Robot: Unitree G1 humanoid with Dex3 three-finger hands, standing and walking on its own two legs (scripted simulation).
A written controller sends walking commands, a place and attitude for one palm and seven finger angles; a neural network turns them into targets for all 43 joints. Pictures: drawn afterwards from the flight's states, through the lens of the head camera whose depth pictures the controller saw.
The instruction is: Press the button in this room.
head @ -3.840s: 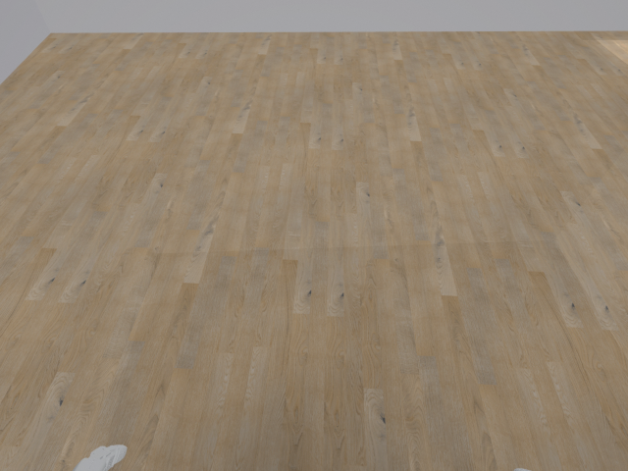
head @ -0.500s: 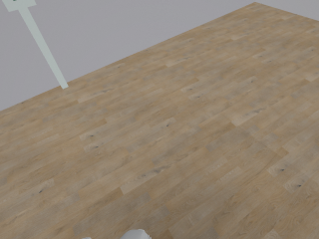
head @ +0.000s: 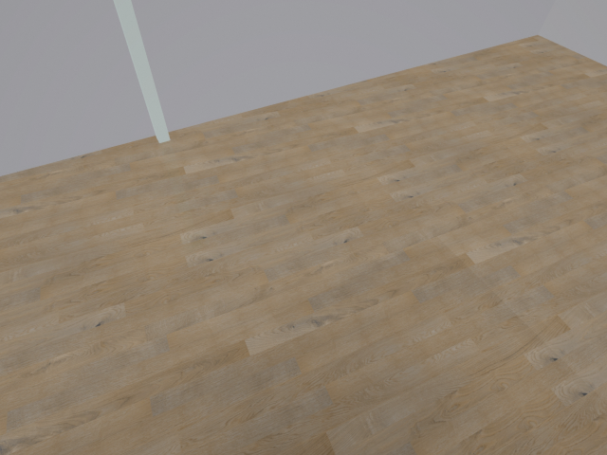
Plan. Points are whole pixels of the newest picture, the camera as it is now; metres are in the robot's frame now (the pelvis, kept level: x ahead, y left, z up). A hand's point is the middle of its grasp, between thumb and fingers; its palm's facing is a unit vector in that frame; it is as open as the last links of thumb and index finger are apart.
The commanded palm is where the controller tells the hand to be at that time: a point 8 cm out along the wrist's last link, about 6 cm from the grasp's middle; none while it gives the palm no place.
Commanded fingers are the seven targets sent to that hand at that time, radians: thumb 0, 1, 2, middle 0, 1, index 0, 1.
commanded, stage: turn or walk to find it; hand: left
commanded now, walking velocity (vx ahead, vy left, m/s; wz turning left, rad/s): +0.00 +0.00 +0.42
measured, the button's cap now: out of the picture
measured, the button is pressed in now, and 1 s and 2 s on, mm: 0 0 0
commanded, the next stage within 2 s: none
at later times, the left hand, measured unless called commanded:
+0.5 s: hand out of the picture -0.04 +0.21 -0.19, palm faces +0.24 -0.95 -0.21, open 7.4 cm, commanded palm none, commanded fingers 0.00 0.90 0.90 -0.20 -0.30 -0.20 -0.30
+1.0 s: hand out of the picture -0.04 +0.22 -0.15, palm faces +0.37 -0.89 -0.26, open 7.4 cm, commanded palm none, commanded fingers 0.00 0.90 0.90 -0.20 -0.30 -0.20 -0.30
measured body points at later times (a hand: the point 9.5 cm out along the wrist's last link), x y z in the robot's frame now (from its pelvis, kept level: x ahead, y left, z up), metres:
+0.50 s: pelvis -0.05 +0.01 -0.01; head -0.02 +0.03 +0.44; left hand -0.06 +0.26 -0.17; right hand +0.06 -0.23 -0.15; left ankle -0.07 +0.12 -0.74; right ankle -0.03 -0.12 -0.74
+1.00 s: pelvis -0.07 -0.01 -0.01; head -0.04 -0.01 +0.44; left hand -0.06 +0.27 -0.13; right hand +0.05 -0.22 -0.17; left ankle -0.07 +0.12 -0.74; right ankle -0.04 -0.12 -0.74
